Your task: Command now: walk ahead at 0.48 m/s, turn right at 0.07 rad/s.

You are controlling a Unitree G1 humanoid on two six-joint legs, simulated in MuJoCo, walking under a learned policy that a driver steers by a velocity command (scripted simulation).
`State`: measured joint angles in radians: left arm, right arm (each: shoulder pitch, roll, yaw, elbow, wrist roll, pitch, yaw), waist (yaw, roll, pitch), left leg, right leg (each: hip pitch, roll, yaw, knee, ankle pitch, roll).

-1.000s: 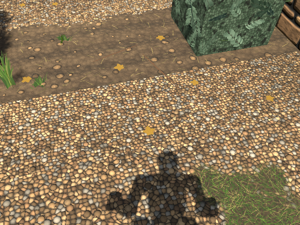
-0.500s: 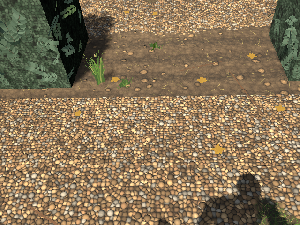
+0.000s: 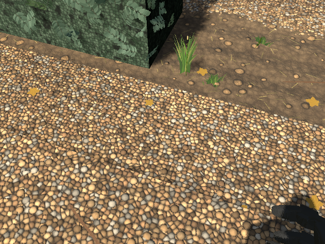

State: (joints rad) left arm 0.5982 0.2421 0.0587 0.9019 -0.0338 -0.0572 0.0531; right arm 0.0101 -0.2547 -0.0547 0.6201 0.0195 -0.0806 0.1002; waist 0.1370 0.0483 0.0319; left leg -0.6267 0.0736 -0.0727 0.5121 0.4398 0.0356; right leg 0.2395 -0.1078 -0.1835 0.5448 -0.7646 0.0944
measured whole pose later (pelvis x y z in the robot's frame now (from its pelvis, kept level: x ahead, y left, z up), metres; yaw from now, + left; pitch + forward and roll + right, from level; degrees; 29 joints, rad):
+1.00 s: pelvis +0.56 -0.04 -0.08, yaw -32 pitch +2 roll +1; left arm 0.44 0.26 0.07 0.70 -0.02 -0.05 0.04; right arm 0.04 -0.31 -0.08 0.76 0.01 -0.11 0.04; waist 0.06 0.06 -0.04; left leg -0.62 0.01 -0.15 0.82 -0.06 0.00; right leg -0.14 0.12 0.24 0.48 -0.35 -0.08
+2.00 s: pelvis +1.10 -0.23 -0.23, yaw -45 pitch +2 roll -2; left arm 0.27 0.24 0.06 0.81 0.00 -0.08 -0.02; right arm 0.24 -0.28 -0.06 0.83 0.01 -0.07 -0.01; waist 0.02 0.03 0.01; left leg -0.61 0.11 -0.05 1.00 -0.27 -0.01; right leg -0.18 0.08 -0.02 0.30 -0.15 -0.07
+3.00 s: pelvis +1.56 -0.52 -0.24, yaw -17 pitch +1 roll -2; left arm 0.23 0.27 0.06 0.81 0.00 -0.10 -0.01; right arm 0.26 -0.33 -0.08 0.69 0.02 -0.01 -0.01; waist 0.03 0.06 0.04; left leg -0.59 0.07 -0.06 1.09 -0.31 0.00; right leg -0.17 0.04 -0.08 0.33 -0.18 -0.04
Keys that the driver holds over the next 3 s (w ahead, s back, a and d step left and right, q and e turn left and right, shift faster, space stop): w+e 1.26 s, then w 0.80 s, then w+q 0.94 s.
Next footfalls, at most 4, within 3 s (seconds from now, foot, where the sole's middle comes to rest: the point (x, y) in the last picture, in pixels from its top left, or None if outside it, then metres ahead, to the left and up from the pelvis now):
0.06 left None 0.21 0.16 -0.85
0.54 right None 0.49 -0.10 -0.85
1.26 left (192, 165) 0.96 0.01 -1.02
1.78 right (253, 154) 1.07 -0.33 -1.02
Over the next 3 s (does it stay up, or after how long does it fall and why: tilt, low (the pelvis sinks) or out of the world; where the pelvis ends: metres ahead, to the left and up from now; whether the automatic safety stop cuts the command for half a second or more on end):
stays up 1.56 -0.52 -0.24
